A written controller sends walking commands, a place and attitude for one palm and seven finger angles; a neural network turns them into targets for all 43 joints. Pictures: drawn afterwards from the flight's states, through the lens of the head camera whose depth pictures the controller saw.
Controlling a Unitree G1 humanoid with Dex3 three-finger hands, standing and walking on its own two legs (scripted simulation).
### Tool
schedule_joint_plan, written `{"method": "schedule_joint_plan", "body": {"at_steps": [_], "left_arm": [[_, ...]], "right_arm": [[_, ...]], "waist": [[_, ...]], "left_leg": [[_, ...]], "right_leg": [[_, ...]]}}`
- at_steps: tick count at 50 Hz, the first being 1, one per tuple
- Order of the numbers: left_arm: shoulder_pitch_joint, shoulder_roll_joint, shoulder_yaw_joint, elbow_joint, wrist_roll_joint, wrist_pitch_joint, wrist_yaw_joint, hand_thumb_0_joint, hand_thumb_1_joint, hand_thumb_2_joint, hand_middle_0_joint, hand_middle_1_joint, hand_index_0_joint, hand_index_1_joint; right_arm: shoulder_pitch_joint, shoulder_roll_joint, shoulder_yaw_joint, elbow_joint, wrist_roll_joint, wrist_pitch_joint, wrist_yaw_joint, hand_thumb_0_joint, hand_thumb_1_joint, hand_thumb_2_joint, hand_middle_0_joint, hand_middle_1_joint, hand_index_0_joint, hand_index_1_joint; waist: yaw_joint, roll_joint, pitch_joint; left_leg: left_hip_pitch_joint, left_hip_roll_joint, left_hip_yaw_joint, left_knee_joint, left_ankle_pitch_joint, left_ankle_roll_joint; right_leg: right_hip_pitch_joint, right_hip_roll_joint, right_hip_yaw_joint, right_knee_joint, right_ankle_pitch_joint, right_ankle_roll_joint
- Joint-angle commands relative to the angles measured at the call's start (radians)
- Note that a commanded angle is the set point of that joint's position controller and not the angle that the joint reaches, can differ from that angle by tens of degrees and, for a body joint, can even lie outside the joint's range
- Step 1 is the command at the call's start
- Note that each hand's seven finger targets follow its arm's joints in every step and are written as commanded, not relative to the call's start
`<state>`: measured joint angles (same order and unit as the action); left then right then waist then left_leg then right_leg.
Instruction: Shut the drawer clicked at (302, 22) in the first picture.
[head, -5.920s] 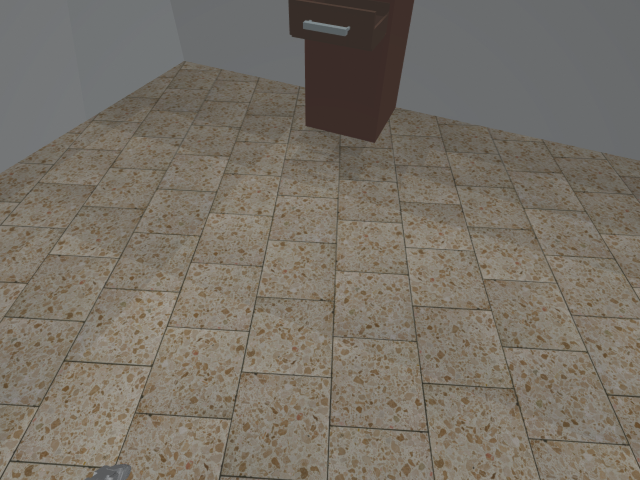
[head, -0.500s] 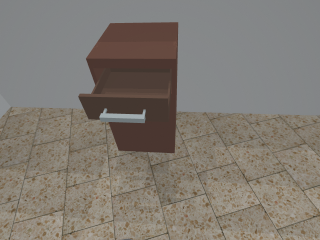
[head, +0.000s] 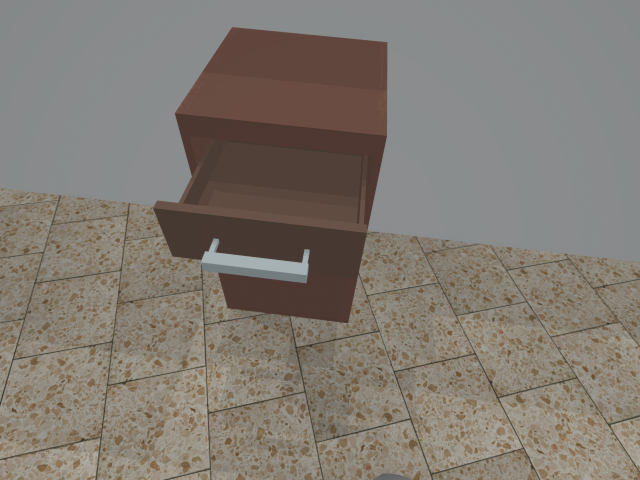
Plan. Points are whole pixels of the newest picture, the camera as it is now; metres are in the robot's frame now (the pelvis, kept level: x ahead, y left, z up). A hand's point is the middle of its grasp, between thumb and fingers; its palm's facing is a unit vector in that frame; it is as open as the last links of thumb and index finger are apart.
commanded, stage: take the last steps up to it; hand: left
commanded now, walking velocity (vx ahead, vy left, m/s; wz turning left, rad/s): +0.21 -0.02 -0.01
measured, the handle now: (258, 258) +0.50 +0.15 -0.11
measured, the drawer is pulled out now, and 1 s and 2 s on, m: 0.22 0.22 0.22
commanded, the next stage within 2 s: come to a stop and stand still in 0.20 s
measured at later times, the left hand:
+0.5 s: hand (229, 469) +0.16 +0.14 -0.16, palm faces +0.06 -0.97 -0.24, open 7.2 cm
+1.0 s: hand out of the picture +0.14 +0.20 -0.18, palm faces +0.04 -0.98 -0.20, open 7.4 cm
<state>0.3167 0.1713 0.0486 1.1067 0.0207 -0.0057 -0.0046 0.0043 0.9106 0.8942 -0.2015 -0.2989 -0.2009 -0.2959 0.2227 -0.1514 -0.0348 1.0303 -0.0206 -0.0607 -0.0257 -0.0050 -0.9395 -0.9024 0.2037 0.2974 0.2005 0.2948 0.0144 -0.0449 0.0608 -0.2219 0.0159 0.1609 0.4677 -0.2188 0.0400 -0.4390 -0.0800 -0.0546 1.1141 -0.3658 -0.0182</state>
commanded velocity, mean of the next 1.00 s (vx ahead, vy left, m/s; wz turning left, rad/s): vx -0.03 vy -0.02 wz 0.00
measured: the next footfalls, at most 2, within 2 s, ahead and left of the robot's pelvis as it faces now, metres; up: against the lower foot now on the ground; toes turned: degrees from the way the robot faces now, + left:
right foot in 0.24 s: +0.17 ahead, -0.14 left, +0.00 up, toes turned -6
left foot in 0.68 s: +0.19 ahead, +0.10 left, +0.00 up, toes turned +6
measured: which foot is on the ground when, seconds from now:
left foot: down 0.00-0.24, up 0.26-0.66, down 0.68-1.00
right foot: up 0.00-0.22, down 0.24-0.70, up 0.72-1.00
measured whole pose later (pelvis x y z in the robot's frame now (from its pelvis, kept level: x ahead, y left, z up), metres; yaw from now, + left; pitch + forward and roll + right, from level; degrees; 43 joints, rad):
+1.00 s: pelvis +0.11 +0.00 +0.01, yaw +0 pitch +1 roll -2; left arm 0.22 0.24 0.06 1.05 0.02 0.07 0.02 0.00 0.91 0.89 -0.20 -0.30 -0.20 -0.30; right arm 0.14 -0.12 -0.02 1.00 -0.02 0.01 -0.05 0.00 -0.92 -0.90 0.21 0.30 0.20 0.30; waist 0.00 -0.05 0.05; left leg -0.26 0.04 0.10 0.40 -0.16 0.04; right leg -0.34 -0.02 0.04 0.97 -0.45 0.05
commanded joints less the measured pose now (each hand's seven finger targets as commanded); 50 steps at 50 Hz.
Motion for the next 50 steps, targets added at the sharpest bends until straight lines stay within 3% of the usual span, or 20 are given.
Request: {"method": "schedule_joint_plan", "body": {"at_steps": [1,7,10,11,12,13,15,18,19,28,30,32,33,34,35,36,38,41,44,50], "left_arm": [[0.035,0.003,0.007,-0.074,0.005,-0.001,-0.002,0.000,0.900,0.900,-0.200,-0.300,-0.200,-0.300],[-0.080,0.015,0.008,-0.128,0.008,-0.009,-0.004,0.000,0.900,0.900,-0.200,-0.300,-0.200,-0.300],[0.009,0.051,0.016,-0.097,0.010,-0.027,0.000,0.000,0.900,0.900,-0.200,-0.300,-0.200,-0.300],[0.073,0.105,0.027,-0.077,0.013,-0.039,0.007,0.000,0.900,0.900,-0.200,-0.300,-0.200,-0.300],[0.133,0.205,0.046,-0.065,0.013,-0.047,0.014,0.000,0.900,0.900,-0.200,-0.300,-0.200,-0.300],[0.171,0.228,0.045,-0.067,-0.001,-0.043,0.018,0.000,0.900,0.900,-0.200,-0.300,-0.200,-0.300],[0.057,0.165,0.038,-0.080,-0.002,-0.047,0.027,0.000,0.900,0.900,-0.200,-0.300,-0.200,-0.300],[-0.067,0.082,0.002,-0.105,-0.002,-0.049,0.033,0.000,0.900,0.900,-0.200,-0.300,-0.200,-0.300],[-0.071,0.078,0.006,-0.108,0.000,-0.046,0.037,0.000,0.900,0.900,-0.200,-0.300,-0.200,-0.300],[-0.043,0.176,0.039,-0.106,0.007,0.007,0.054,0.000,0.900,0.900,-0.200,-0.300,-0.200,-0.300],[-0.064,0.179,0.042,-0.111,0.009,0.014,0.054,0.000,0.900,0.900,-0.200,-0.300,-0.200,-0.300],[-0.090,0.179,0.041,-0.114,0.002,0.020,0.053,0.000,0.900,0.900,-0.200,-0.300,-0.200,-0.300],[-0.086,0.159,0.035,-0.117,-0.003,0.025,0.053,0.000,0.900,0.900,-0.200,-0.300,-0.200,-0.300],[-0.041,0.106,0.025,-0.126,-0.008,0.031,0.050,0.000,0.900,0.900,-0.200,-0.300,-0.200,-0.300],[-0.028,0.075,0.014,-0.129,-0.014,0.036,0.053,0.000,0.900,0.900,-0.200,-0.300,-0.200,-0.300],[-0.044,0.088,0.016,-0.129,-0.011,0.042,0.058,0.000,0.900,0.900,-0.200,-0.300,-0.200,-0.300],[-0.036,0.099,0.025,-0.102,-0.006,0.056,0.054,0.000,0.900,0.900,-0.200,-0.300,-0.200,-0.300],[-0.010,0.110,0.026,-0.084,-0.002,0.050,0.042,0.000,0.900,0.900,-0.200,-0.300,-0.200,-0.300],[-0.022,0.118,0.028,-0.089,0.002,0.055,0.034,0.000,0.900,0.900,-0.200,-0.300,-0.200,-0.300],[-0.073,0.090,0.015,-0.106,0.000,0.064,0.023,0.000,0.900,0.900,-0.200,-0.300,-0.200,-0.300]], "right_arm": [[0.078,-0.121,-0.021,-0.010,0.002,-0.010,0.001,0.000,-0.900,-0.900,0.200,0.300,0.200,0.300],[0.112,-0.145,-0.034,0.012,-0.005,0.010,0.008,0.000,-0.900,-0.900,0.200,0.300,0.200,0.300],[0.105,-0.121,-0.029,0.020,0.000,0.016,0.011,0.000,-0.900,-0.900,0.200,0.300,0.200,0.300],[0.114,-0.084,-0.021,0.018,0.006,0.014,0.014,0.000,-0.900,-0.900,0.200,0.300,0.200,0.300],[0.132,-0.036,-0.012,-0.006,0.009,0.014,0.020,0.000,-0.900,-0.900,0.200,0.300,0.200,0.300],[0.091,-0.082,-0.015,-0.027,0.005,0.021,0.017,0.000,-0.900,-0.900,0.200,0.300,0.200,0.300],[0.077,-0.070,-0.022,-0.009,0.002,0.028,0.018,0.000,-0.900,-0.900,0.200,0.300,0.200,0.300],[0.143,-0.021,-0.004,0.042,0.010,0.050,0.009,0.000,-0.900,-0.900,0.200,0.300,0.200,0.300],[0.151,-0.007,-0.002,0.046,0.014,0.059,0.008,0.000,-0.900,-0.900,0.200,0.300,0.200,0.300],[-0.001,-0.088,-0.030,-0.040,0.014,0.104,0.007,0.000,-0.900,-0.900,0.200,0.300,0.200,0.300],[0.002,-0.086,-0.033,-0.046,0.016,0.102,0.006,0.000,-0.900,-0.900,0.200,0.300,0.200,0.300],[0.042,-0.087,-0.032,-0.032,0.014,0.095,0.006,0.000,-0.900,-0.900,0.200,0.300,0.200,0.300],[0.070,-0.110,-0.034,-0.023,0.010,0.085,0.005,0.000,-0.900,-0.900,0.200,0.300,0.200,0.300],[0.068,-0.176,-0.045,-0.035,0.003,0.073,0.002,0.000,-0.900,-0.900,0.200,0.300,0.200,0.300],[0.066,-0.227,-0.049,-0.052,0.003,0.076,-0.003,0.000,-0.900,-0.900,0.200,0.300,0.200,0.300],[0.048,-0.224,-0.043,-0.056,-0.001,0.079,-0.010,0.000,-0.900,-0.900,0.200,0.300,0.200,0.300],[-0.032,-0.172,-0.026,-0.066,-0.001,0.073,-0.028,0.000,-0.900,-0.900,0.200,0.300,0.200,0.300],[-0.041,-0.158,-0.019,-0.073,0.003,0.065,-0.031,0.000,-0.900,-0.900,0.200,0.300,0.200,0.300],[0.010,-0.166,-0.025,-0.053,0.004,0.061,-0.035,0.000,-0.900,-0.900,0.200,0.300,0.200,0.300],[0.047,-0.177,-0.037,-0.024,-0.003,0.071,-0.026,0.000,-0.900,-0.900,0.200,0.300,0.200,0.300]], "waist": [[0.005,0.138,0.007],[-0.019,0.152,0.032],[0.030,0.075,-0.008],[0.056,-0.045,-0.044],[0.064,-0.276,-0.062],[0.086,-0.203,-0.070],[0.040,-0.156,-0.002],[-0.035,-0.035,-0.025],[-0.034,-0.032,-0.036],[0.019,-0.129,-0.062],[0.007,-0.150,-0.064],[-0.020,-0.135,-0.092],[-0.031,-0.065,-0.119],[-0.015,0.150,-0.149],[-0.024,0.295,-0.148],[-0.028,0.226,-0.131],[-0.003,0.246,-0.091],[-0.002,0.177,-0.121],[-0.024,0.150,-0.134],[-0.054,0.213,-0.099]], "left_leg": [[-0.039,0.259,-0.198,-0.299,0.078,0.132],[-0.029,0.256,-0.201,-0.248,-0.008,0.133],[-0.078,0.176,-0.140,-0.078,-0.063,0.058],[-0.175,0.105,-0.071,0.089,-0.144,0.014],[-0.351,0.002,0.006,0.315,-0.322,-0.032],[-0.367,0.025,-0.071,0.481,-0.417,-0.033],[-0.363,0.073,-0.130,0.595,-0.291,-0.034],[-0.190,0.080,-0.140,0.462,-0.167,-0.073],[-0.162,0.064,-0.121,0.415,-0.162,-0.080],[-0.186,0.019,-0.126,0.310,-0.190,-0.098],[-0.127,0.016,-0.119,0.214,-0.141,-0.093],[-0.002,0.012,-0.102,0.025,0.043,-0.088],[0.100,0.063,-0.117,-0.071,0.230,-0.076],[0.180,0.246,-0.305,-0.087,0.559,-0.007],[0.129,0.377,-0.417,-0.123,0.829,0.109],[0.053,0.379,-0.370,-0.124,0.748,0.161],[0.025,0.309,-0.327,-0.144,0.618,0.136],[0.104,0.267,-0.263,-0.128,0.588,0.117],[0.172,0.286,-0.282,-0.146,0.523,0.110],[0.160,0.277,-0.316,-0.212,0.226,0.106]], "right_leg": [[-0.011,-0.044,0.014,-0.150,0.056,0.018],[0.086,-0.001,-0.042,-0.426,0.077,0.028],[0.291,0.032,-0.054,-0.631,0.175,0.020],[0.418,-0.075,0.089,-0.710,0.147,-0.011],[0.518,-0.292,0.386,-0.831,0.160,-0.103],[0.473,-0.372,0.471,-0.907,0.152,-0.186],[0.345,-0.319,0.386,-0.921,0.154,-0.190],[0.233,-0.224,0.118,-0.843,0.636,-0.135],[0.233,-0.208,0.083,-0.815,0.764,-0.136],[0.343,-0.254,0.113,-0.720,0.894,-0.174],[0.317,-0.238,0.106,-0.692,0.845,-0.157],[0.285,-0.186,0.070,-0.634,0.712,-0.099],[0.247,-0.136,0.043,-0.566,0.563,-0.054],[0.132,-0.030,-0.024,-0.458,0.208,0.012],[0.093,0.046,-0.019,-0.290,-0.218,0.042],[0.115,0.056,0.058,-0.149,-0.270,0.030],[0.055,0.057,0.126,-0.047,-0.169,0.033],[0.003,0.069,0.123,0.011,-0.068,0.055],[-0.032,0.063,0.125,-0.014,-0.059,0.068],[0.048,0.048,0.067,-0.259,-0.120,0.063]]}}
